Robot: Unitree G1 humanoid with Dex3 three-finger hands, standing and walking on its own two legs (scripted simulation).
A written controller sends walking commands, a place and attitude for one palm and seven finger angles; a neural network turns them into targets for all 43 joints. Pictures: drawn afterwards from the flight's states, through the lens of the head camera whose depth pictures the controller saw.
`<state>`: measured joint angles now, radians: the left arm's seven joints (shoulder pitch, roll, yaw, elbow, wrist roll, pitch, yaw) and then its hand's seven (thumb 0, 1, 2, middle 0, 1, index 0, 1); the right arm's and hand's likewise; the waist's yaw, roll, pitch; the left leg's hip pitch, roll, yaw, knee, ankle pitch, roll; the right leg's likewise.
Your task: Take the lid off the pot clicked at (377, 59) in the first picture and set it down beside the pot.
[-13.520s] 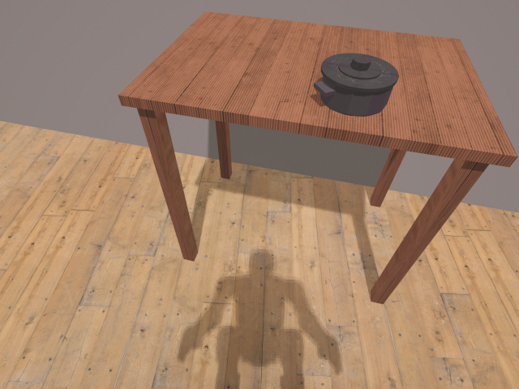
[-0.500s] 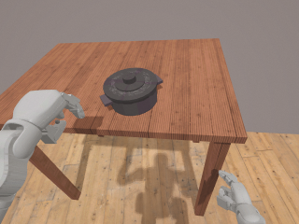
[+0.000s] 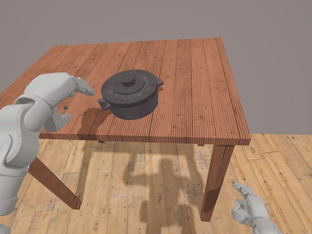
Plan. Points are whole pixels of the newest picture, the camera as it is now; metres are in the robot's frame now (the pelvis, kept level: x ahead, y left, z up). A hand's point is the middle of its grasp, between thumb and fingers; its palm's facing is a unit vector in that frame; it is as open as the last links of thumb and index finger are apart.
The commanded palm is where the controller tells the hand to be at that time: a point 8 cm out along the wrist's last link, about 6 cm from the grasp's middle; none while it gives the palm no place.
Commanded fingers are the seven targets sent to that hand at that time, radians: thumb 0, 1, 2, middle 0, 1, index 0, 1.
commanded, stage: move the open hand above the knob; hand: left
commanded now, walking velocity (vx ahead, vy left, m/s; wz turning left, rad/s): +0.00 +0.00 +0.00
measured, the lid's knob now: (128, 80) +0.51 +0.15 +0.15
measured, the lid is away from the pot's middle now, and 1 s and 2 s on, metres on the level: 0.00 0.00 0.00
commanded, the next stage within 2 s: none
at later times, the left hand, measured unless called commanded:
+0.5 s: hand (82, 90) +0.38 +0.22 +0.21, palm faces -0.09 -0.07 -0.99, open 9.9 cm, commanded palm +0.34 +0.22 +0.28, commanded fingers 0.00 -0.38 1.71 -0.89 -0.08 -0.89 -0.08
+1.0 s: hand (103, 80) +0.42 +0.19 +0.21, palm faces -0.10 -0.09 -0.99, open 9.9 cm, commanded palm +0.39 +0.19 +0.28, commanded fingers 0.00 -0.38 1.71 -0.89 -0.08 -0.89 -0.08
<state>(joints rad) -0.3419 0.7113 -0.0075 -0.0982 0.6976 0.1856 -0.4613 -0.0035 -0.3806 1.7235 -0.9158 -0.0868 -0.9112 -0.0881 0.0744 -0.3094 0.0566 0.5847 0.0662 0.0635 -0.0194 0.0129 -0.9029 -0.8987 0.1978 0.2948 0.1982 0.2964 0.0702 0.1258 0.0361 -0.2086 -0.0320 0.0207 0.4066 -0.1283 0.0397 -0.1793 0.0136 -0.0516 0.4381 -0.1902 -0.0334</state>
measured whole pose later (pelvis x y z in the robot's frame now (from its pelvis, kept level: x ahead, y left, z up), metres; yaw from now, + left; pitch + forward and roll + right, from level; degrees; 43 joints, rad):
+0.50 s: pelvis +0.01 +0.01 +0.00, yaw +0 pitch -2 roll +0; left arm -0.59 0.64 -0.16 0.07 0.76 0.27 -0.47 0.00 -0.38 1.70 -0.90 -0.08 -0.90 -0.08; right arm 0.06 -0.28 0.08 0.60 0.07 0.10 0.00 0.01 -0.90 -0.90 0.20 0.29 0.20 0.30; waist 0.05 0.10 0.03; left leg -0.23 -0.06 0.03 0.41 -0.15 0.06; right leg -0.20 -0.01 -0.05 0.46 -0.22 -0.01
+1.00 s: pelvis +0.03 +0.02 +0.00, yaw +0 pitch +0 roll +0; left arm -0.71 0.56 -0.25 0.12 0.78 0.35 -0.47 0.00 -0.37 1.70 -0.90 -0.08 -0.90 -0.08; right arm 0.05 -0.28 0.08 0.60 0.07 0.15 0.03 0.01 -0.90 -0.90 0.20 0.29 0.20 0.30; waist 0.04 0.10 0.01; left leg -0.24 -0.07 0.03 0.41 -0.17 0.07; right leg -0.22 -0.02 -0.04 0.47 -0.25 -0.01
